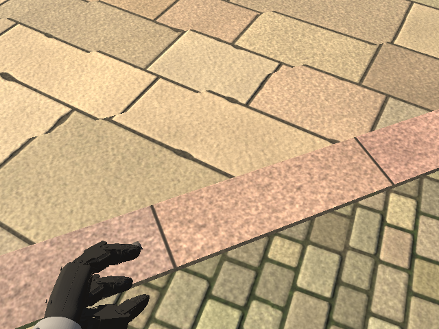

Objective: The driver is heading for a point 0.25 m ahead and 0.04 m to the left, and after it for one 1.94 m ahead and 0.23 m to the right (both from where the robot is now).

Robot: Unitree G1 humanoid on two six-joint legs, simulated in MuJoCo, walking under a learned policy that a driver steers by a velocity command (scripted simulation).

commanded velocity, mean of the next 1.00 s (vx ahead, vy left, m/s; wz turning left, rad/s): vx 0.26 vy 0.00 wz -0.19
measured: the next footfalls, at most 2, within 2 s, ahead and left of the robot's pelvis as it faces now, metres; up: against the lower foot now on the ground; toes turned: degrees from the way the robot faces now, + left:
right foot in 0.02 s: +0.23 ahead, -0.17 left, +0.00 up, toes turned +5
left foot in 0.40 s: +0.43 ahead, +0.12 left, +0.00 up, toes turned +12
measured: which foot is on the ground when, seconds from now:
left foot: down 0.00-0.04, up 0.06-0.38, down 0.40-0.78, up 0.80-1.00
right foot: up 0.00-0.00, down 0.02-0.40, up 0.42-0.76, down 0.78-1.00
